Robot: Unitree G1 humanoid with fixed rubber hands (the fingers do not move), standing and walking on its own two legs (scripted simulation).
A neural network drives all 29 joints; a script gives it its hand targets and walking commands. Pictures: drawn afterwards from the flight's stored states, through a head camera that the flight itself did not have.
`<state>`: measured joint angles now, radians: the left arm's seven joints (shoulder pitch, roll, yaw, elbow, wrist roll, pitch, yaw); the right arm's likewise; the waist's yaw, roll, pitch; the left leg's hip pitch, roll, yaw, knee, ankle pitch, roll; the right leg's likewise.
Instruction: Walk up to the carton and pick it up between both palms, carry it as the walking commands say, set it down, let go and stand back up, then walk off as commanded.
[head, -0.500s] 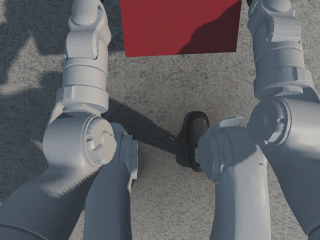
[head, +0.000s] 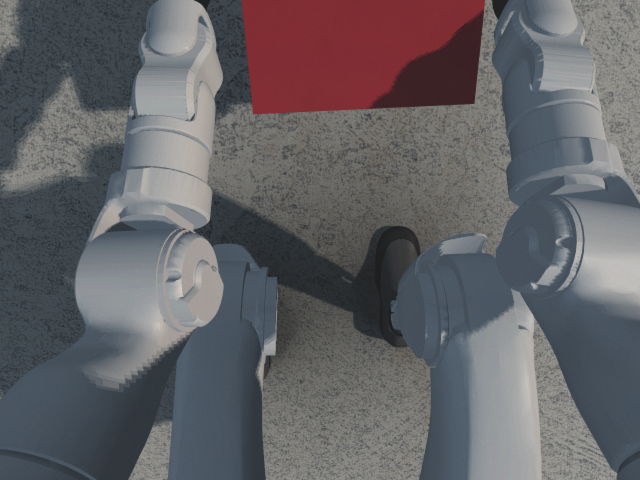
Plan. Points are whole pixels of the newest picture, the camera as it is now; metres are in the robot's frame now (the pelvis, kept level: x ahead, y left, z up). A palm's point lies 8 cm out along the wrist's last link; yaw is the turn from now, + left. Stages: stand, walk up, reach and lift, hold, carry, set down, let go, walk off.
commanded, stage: set down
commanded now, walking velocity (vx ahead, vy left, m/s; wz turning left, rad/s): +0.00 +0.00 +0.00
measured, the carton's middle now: (348, 0) +0.56 -0.06 -0.24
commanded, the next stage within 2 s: let go in 1.90 s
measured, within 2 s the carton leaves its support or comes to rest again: rests again in 0.16 s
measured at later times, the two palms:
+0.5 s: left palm (159, 30) +0.52 +0.13 -0.18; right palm (537, 38) +0.49 -0.24 -0.18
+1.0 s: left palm out of the picture +0.54 +0.13 -0.06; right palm out of the picture +0.50 -0.26 -0.07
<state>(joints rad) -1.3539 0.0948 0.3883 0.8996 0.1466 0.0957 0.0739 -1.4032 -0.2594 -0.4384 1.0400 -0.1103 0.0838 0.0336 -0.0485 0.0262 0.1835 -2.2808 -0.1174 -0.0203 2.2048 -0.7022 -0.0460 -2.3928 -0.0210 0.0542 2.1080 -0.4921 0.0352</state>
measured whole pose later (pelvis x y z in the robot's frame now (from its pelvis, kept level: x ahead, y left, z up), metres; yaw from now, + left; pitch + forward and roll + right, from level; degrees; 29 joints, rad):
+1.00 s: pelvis -0.01 +0.00 +0.06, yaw -1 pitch +43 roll +2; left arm -1.23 0.26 0.19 0.88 -0.11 0.14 0.13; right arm -1.22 -0.37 -0.24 0.93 0.09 0.11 -0.04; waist -0.04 0.03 0.10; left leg -2.11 -0.08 -0.02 2.01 -0.66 -0.04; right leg -2.22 0.00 0.05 1.92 -0.46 0.03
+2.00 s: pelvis +0.03 -0.02 +0.30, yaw -2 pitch +44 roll +2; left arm -0.97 0.18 0.33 0.81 0.08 0.12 0.01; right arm -0.98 -0.25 -0.36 0.84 -0.09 0.12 0.05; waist -0.03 0.02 -0.07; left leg -1.42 -0.04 -0.05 1.01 -0.36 -0.04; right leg -1.50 0.00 0.03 0.96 -0.21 0.00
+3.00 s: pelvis +0.11 -0.01 +0.40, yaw -4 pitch -4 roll -1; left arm 0.21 0.20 0.04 0.43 0.02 0.11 -0.08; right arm 0.23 -0.22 -0.05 0.41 -0.02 0.13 0.07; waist 0.01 0.02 0.10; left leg -0.04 0.00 -0.06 0.44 -0.32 0.00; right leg -0.14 0.01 0.02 0.43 -0.21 0.01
